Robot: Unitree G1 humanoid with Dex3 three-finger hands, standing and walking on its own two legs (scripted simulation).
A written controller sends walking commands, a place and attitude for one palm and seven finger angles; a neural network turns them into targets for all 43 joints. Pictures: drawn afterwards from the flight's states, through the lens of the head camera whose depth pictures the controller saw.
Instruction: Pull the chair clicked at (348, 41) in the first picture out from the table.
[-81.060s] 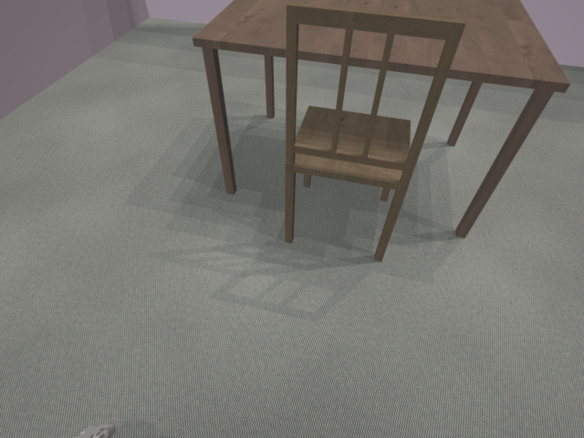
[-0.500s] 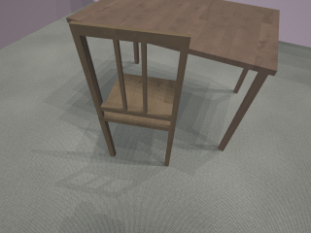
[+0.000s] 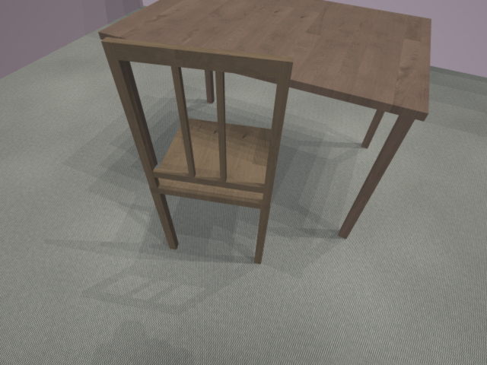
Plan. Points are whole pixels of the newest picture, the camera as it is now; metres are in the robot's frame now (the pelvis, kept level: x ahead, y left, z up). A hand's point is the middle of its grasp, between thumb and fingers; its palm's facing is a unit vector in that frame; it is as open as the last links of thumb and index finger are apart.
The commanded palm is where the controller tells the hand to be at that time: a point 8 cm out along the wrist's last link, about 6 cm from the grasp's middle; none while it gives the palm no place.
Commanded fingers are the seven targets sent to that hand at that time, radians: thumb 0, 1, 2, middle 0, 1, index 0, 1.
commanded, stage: take the last steps up to it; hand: left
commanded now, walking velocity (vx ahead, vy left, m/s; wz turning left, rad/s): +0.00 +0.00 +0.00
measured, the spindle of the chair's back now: (185, 129) +0.70 +0.20 -0.05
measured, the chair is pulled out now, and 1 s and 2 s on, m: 0.12 0.12 0.12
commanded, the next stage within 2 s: come to a stop and stand still in 0.66 s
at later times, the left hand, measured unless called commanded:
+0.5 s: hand out of the picture +0.01 +0.18 -0.19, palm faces +0.07 -0.98 -0.17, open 7.4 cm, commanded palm none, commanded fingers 0.00 0.90 0.90 -0.20 -0.30 -0.20 -0.30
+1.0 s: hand out of the picture +0.13 +0.18 -0.19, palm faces +0.19 -0.96 -0.20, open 7.3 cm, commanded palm none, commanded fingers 0.00 0.90 0.90 -0.20 -0.30 -0.20 -0.30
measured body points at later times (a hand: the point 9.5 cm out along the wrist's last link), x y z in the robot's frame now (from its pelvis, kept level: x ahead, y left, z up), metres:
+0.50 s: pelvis +0.05 +0.02 -0.01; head +0.07 +0.03 +0.44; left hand +0.01 +0.24 -0.17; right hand -0.01 -0.19 -0.16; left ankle +0.01 +0.13 -0.74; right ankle -0.03 -0.08 -0.70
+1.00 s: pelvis +0.17 +0.02 -0.01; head +0.21 +0.03 +0.44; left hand +0.12 +0.23 -0.17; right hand +0.26 -0.20 -0.16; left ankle +0.17 +0.17 -0.74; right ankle +0.09 -0.09 -0.74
